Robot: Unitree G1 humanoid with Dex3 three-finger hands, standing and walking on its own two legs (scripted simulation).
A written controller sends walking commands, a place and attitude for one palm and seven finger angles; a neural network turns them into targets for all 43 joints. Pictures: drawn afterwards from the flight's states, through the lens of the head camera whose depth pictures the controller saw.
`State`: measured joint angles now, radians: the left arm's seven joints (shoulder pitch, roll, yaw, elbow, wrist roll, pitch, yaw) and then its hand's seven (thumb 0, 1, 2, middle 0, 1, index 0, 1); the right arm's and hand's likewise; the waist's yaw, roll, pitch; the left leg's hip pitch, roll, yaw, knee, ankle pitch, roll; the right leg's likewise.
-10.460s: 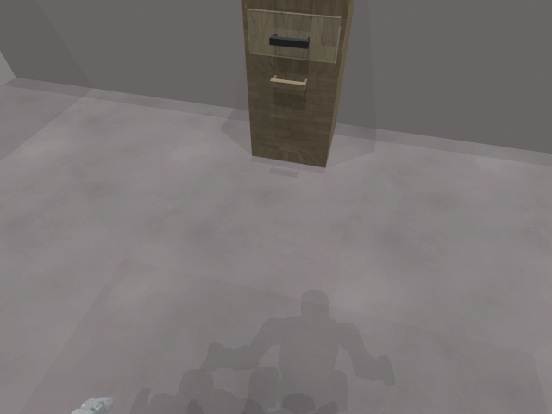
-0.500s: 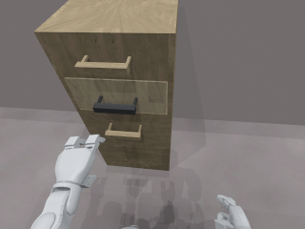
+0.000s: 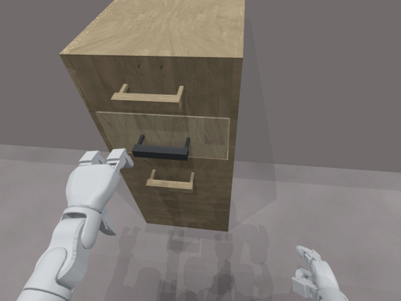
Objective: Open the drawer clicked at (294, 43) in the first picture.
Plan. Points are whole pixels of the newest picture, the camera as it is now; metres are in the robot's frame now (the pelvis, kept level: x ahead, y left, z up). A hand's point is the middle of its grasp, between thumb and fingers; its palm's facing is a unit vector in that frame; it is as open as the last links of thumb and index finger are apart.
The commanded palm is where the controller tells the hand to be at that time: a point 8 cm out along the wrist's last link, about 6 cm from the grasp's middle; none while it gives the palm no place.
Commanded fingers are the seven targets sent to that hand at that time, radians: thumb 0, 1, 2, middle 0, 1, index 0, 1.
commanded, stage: raise the hand with hooked fingers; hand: left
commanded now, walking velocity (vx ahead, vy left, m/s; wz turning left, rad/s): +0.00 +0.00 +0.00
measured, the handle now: (162, 145) +0.54 +0.19 -0.07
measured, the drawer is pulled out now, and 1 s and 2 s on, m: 0.00 0.00 0.00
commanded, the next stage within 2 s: move the hooked fingers above the handle in 0.58 s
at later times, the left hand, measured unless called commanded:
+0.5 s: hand (107, 182) +0.31 +0.23 +0.08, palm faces +0.01 -0.10 -0.99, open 13.8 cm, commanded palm +0.29 +0.24 +0.14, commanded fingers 0.00 -0.50 0.30 -0.30 -1.20 -0.30 -1.20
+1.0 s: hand (117, 174) +0.34 +0.22 +0.06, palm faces -0.01 -0.08 -1.00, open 13.8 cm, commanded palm +0.32 +0.23 +0.12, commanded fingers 0.00 -0.50 0.30 -0.30 -1.20 -0.30 -1.20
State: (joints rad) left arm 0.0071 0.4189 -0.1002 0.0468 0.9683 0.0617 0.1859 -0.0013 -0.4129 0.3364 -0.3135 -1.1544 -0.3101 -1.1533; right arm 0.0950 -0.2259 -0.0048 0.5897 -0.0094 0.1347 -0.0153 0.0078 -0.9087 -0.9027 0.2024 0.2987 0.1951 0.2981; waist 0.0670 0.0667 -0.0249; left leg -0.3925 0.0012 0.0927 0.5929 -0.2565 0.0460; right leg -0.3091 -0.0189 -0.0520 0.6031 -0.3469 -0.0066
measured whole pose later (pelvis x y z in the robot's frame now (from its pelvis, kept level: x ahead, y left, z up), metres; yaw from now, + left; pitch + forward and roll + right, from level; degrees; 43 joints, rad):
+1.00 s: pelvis +0.01 -0.02 +0.00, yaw +1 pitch +5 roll +0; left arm -0.19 0.47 -0.07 0.27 0.94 -0.06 0.12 0.00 -0.49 0.30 -0.32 -1.21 -0.32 -1.20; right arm 0.14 -0.25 -0.02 0.63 0.02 0.14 -0.02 0.01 -0.91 -0.90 0.20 0.30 0.20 0.30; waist 0.05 0.06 -0.03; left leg -0.40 0.01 0.07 0.55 -0.24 0.03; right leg -0.31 0.00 -0.07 0.56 -0.33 -0.03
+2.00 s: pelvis +0.01 +0.00 -0.02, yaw -1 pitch +16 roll -1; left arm -0.68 0.41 -0.09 0.90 1.07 -0.05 0.30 0.00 -0.49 0.30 -0.32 -1.21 -0.31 -1.20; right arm 0.30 -0.25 -0.07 0.69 0.00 0.16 -0.01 0.00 -0.91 -0.90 0.20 0.30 0.20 0.30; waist -0.08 0.05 -0.12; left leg -0.69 0.03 0.09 0.74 -0.32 0.04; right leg -0.60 0.00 -0.05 0.72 -0.40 -0.02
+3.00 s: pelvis +0.02 -0.01 -0.02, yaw -1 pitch +18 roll -1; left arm -0.75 0.42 -0.08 1.00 1.07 -0.02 0.31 0.00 -0.48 0.30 -0.32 -1.21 -0.31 -1.20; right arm 0.33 -0.24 -0.06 0.69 0.00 0.15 -0.02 0.00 -0.91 -0.90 0.21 0.30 0.20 0.30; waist -0.10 0.05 -0.13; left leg -0.76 0.05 0.08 0.78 -0.34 0.03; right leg -0.66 0.02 -0.05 0.75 -0.41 -0.02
